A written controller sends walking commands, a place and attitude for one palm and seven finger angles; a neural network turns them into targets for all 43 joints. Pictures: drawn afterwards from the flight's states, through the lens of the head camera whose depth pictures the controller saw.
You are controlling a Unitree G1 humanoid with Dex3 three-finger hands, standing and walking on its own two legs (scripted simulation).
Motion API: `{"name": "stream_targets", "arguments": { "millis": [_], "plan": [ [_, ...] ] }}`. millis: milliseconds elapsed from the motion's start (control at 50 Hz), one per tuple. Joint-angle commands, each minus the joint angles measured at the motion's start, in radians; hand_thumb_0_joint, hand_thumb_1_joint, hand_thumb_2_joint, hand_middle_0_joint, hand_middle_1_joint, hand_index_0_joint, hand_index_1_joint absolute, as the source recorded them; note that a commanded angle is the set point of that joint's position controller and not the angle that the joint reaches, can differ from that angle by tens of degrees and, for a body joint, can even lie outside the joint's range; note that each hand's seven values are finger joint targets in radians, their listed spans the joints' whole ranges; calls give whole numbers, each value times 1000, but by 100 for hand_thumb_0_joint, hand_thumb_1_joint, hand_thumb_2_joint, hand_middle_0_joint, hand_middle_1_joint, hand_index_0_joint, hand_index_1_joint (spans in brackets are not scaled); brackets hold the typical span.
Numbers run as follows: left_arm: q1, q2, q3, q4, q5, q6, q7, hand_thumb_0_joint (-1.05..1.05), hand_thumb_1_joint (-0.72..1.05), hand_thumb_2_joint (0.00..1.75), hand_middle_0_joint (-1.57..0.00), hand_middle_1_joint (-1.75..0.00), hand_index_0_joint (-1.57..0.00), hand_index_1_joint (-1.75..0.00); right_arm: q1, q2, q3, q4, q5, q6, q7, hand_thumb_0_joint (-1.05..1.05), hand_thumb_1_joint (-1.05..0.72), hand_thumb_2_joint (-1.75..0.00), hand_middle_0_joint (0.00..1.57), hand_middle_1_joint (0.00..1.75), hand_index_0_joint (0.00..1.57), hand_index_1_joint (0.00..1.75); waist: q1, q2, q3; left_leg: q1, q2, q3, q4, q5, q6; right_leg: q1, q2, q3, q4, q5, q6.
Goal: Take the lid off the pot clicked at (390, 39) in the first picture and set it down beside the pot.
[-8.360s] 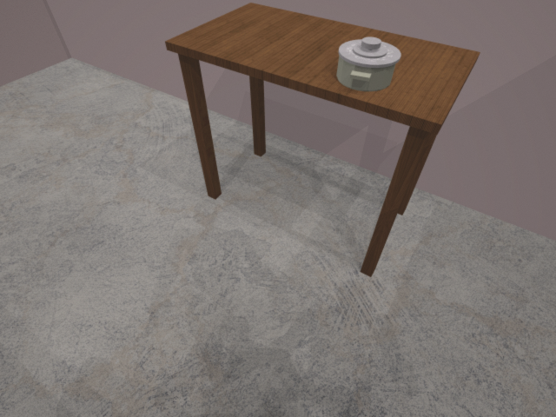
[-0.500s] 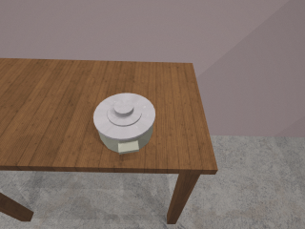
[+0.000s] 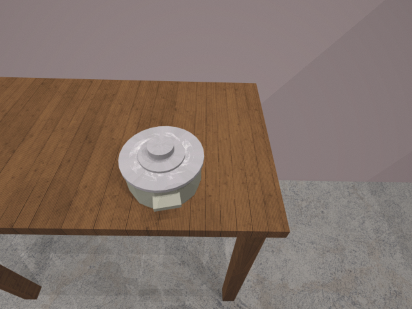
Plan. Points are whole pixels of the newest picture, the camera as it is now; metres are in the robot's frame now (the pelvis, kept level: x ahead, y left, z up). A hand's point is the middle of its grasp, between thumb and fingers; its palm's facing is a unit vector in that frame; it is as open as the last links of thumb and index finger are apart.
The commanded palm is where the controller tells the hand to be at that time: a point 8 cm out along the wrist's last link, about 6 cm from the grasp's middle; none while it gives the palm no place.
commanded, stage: look again from close up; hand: left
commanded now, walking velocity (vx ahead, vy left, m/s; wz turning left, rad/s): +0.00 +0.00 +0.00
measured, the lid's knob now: (160, 147) +0.39 +0.12 +0.11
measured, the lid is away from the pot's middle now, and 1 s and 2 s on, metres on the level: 0.00 0.00 0.00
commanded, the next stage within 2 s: shuffle to correct the standing spot in 0.04 s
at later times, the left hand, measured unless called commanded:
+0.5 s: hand out of the picture -0.03 +0.16 -0.18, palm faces +0.03 -0.98 -0.20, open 7.4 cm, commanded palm none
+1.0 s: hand out of the picture -0.05 +0.16 -0.18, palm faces +0.07 -0.98 -0.18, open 7.3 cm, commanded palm none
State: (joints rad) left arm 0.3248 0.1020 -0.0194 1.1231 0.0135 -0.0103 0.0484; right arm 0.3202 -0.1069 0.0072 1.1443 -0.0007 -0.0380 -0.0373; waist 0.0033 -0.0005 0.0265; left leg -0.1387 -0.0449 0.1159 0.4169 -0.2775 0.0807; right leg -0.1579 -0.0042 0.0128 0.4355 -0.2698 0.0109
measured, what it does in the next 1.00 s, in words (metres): steps on the spot: left foot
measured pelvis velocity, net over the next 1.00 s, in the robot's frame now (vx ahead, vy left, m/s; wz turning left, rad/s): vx -0.07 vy -0.02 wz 0.03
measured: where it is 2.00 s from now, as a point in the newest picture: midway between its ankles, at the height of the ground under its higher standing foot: outside the picture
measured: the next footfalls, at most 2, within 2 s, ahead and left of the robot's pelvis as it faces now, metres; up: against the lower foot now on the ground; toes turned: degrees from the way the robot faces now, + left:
left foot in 0.84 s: -0.06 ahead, +0.07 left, +0.00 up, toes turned +4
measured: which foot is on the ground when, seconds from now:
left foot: down 0.00-0.66, up 0.68-0.82, down 0.84-1.00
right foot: down 0.00-1.00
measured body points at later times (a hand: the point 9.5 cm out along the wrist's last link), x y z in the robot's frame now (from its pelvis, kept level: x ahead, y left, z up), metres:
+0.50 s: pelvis -0.02 +0.00 -0.01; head +0.01 +0.00 +0.44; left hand -0.03 +0.22 -0.17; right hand -0.02 -0.22 -0.17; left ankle -0.03 +0.06 -0.74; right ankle -0.02 -0.13 -0.74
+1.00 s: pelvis -0.07 -0.02 +0.00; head -0.06 +0.00 +0.45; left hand -0.05 +0.21 -0.16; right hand -0.06 -0.24 -0.16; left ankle -0.10 +0.07 -0.74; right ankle -0.02 -0.13 -0.74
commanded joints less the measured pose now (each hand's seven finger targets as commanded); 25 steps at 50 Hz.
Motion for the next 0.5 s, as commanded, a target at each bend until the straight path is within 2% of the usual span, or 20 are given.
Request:
{"name": "stream_targets", "arguments": {
  "millis": [0,40,100,120,140,200,240,300,320,360,380,420,480],
  "plan": [
    [99,74,10,-12,-3,-10,6,0,90,90,-20,-30,-20,-30,98,-78,-9,-10,-2,-9,-8,0,-90,-90,20,30,20,30,-3,10,45,25,166,-155,-81,259,-24,-68,-99,73,-56,187,-47],
    [99,73,10,-12,-3,-9,5,0,90,90,-20,-30,-20,-30,95,-76,-10,-10,-2,-8,-8,0,-90,-90,20,30,20,30,-1,-12,66,4,164,-155,-82,229,-24,-71,-99,74,-61,178,-47],
    [103,68,9,-12,-3,-10,6,0,90,90,-20,-30,-20,-30,105,-73,-9,-9,-2,-9,-9,0,-90,-90,20,30,20,30,-4,-2,57,12,164,-159,-85,240,-22,-68,-98,75,-58,179,-47],
    [101,72,9,-10,-3,-9,5,0,90,90,-20,-30,-20,-30,101,-72,-8,-7,-1,-9,-8,0,-90,-90,20,30,20,30,-2,-26,61,4,166,-158,-85,229,-20,-65,-96,72,-61,177,-47],
    [100,67,9,-12,-3,-7,6,0,90,90,-20,-30,-20,-30,95,-75,-9,-12,0,-10,-9,0,-90,-90,20,30,20,30,-2,-16,70,3,169,-158,-84,268,-23,-75,-99,74,-55,199,-44],
    [101,77,17,-21,-5,0,11,0,90,90,-20,-30,-20,-30,88,-76,-12,-18,3,-10,-16,0,-90,-90,20,30,20,30,-1,19,34,47,186,-165,-65,443,-25,-74,-99,72,-28,241,-34],
    [96,83,23,-31,-5,8,12,0,90,90,-20,-30,-20,-30,74,-83,-18,-25,6,-5,-18,0,-90,-90,20,30,20,30,1,15,38,47,197,-171,-54,485,-22,-88,-95,69,-15,229,-28],
    [90,90,31,-50,-3,18,14,0,90,90,-20,-30,-20,-30,64,-93,-29,-44,7,2,-21,0,-90,-90,20,30,20,30,1,45,7,66,219,-183,-44,551,-13,-108,-85,58,23,191,-17],
    [85,95,34,-57,-4,21,13,0,90,90,-20,-30,-20,-30,56,-96,-32,-50,8,4,-22,0,-90,-90,20,30,20,30,3,32,9,60,229,-190,-45,552,-5,-112,-78,53,32,165,-16],
    [79,95,38,-67,0,30,14,0,90,90,-20,-30,-20,-30,41,-104,-39,-65,4,12,-22,0,-90,-90,20,30,20,30,3,49,11,41,247,-204,-45,531,7,-136,-71,44,68,99,-11],
    [81,93,39,-72,1,33,14,0,90,90,-20,-30,-20,-30,30,-107,-41,-72,2,15,-20,0,-90,-90,20,30,20,30,6,64,11,28,256,-209,-47,503,17,-147,-66,40,89,55,-10],
    [74,99,43,-81,3,40,12,0,90,90,-20,-30,-20,-30,7,-114,-47,-88,0,21,-18,0,-90,-90,20,30,20,30,9,53,14,-27,281,-221,-52,441,39,-143,-58,30,140,-20,-11],
    [79,101,50,-92,9,51,12,0,90,90,-20,-30,-20,-30,-35,-130,-56,-116,-7,32,-13,0,-90,-90,20,30,20,30,16,74,26,-124,303,-234,-57,329,62,-141,-50,23,226,-80,-13]
  ]
}}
